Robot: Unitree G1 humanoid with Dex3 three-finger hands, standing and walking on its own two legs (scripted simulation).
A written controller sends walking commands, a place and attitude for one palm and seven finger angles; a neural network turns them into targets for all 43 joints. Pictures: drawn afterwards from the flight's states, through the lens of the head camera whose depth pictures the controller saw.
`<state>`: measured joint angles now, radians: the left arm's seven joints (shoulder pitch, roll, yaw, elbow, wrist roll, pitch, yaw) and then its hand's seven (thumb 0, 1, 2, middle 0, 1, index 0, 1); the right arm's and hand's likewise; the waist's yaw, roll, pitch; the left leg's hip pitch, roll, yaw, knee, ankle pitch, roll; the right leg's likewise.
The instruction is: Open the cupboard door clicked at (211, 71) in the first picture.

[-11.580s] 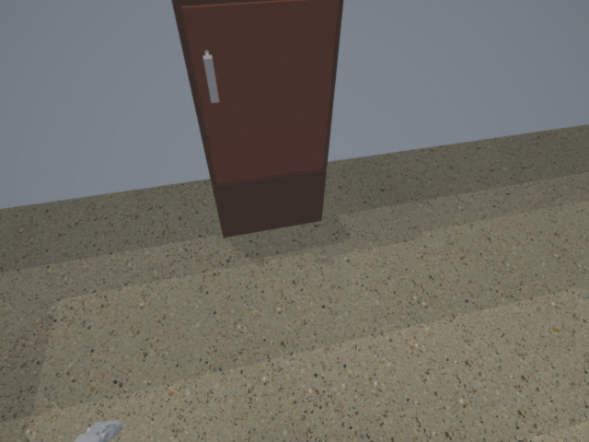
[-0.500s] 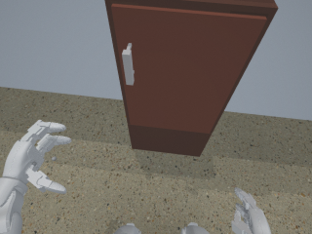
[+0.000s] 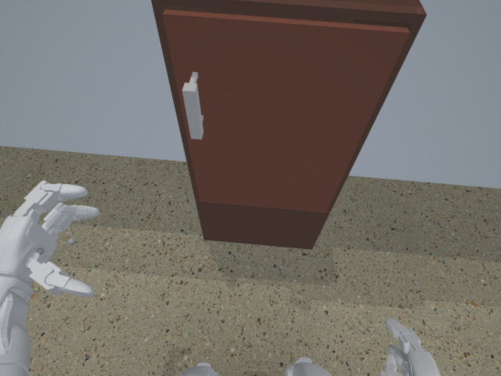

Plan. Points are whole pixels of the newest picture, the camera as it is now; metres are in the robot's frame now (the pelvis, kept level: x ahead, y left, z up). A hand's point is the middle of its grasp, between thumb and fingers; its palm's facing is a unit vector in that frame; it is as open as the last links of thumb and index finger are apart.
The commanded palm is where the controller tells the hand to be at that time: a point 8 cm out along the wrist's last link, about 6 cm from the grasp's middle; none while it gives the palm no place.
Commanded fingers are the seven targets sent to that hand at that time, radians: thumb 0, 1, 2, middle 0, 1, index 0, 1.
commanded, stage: raise the hand with hooked fingers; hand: left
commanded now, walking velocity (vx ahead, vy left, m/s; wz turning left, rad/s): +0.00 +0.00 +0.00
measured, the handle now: (195, 106) +0.61 +0.15 +0.04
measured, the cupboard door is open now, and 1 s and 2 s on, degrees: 0 0 0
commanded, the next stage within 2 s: move the hooked fingers beside the handle in 0.16 s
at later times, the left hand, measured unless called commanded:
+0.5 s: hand (86, 225) +0.31 +0.26 +0.06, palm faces -0.05 -1.00 -0.03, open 13.9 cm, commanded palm +0.30 +0.31 +0.06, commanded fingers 0.00 -0.50 0.30 -0.30 -1.20 -0.30 -1.20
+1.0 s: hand (126, 173) +0.42 +0.23 +0.05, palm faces -0.05 -1.00 -0.03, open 13.9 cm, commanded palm +0.40 +0.29 +0.06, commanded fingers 0.00 -0.50 0.30 -0.30 -1.20 -0.30 -1.20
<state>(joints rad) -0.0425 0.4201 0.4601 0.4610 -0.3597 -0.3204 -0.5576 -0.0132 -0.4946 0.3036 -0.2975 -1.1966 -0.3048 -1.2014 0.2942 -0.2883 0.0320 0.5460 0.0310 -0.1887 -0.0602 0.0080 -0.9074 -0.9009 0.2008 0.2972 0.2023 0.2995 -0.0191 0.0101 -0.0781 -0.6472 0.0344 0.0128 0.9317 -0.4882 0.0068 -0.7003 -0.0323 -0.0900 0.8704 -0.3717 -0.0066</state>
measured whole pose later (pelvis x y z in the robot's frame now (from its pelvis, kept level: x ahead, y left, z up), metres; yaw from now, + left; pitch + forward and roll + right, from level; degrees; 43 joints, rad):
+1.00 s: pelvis -0.01 +0.00 -0.01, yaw -1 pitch +17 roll -1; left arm -0.59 0.50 0.43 0.94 -0.20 -0.36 -0.47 -0.01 -0.50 0.30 -0.30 -1.20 -0.30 -1.20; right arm 0.33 -0.29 0.04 0.61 0.02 -0.08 -0.06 0.01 -0.91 -0.90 0.20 0.30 0.20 0.30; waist -0.09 0.00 -0.08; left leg -0.78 0.04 0.02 0.97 -0.49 0.00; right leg -0.84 -0.03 -0.08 0.91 -0.37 -0.01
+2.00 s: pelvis +0.01 +0.02 -0.03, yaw -4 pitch +27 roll -4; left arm -1.08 0.74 0.51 1.28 -0.02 -0.33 -0.36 -0.01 -0.49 0.30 -0.30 -1.20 -0.30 -1.20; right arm 0.45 -0.27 0.07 0.58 -0.04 0.11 0.00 0.00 -0.91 -0.90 0.20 0.30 0.20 0.30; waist -0.25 0.04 -0.08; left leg -1.01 0.07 0.03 1.07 -0.53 0.03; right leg -1.05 0.00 -0.07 0.94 -0.36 0.01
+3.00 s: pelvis +0.00 +0.01 -0.03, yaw -3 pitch +27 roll -4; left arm -1.07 0.69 0.48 1.26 -0.03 -0.35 -0.32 -0.01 -0.49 0.30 -0.30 -1.20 -0.32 -1.22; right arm 0.43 -0.27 0.07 0.58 -0.04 0.11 0.01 0.00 -0.91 -0.90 0.20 0.30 0.20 0.30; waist -0.24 0.03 -0.08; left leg -1.03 0.07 0.01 1.09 -0.53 0.02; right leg -1.07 0.00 -0.08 0.96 -0.37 0.00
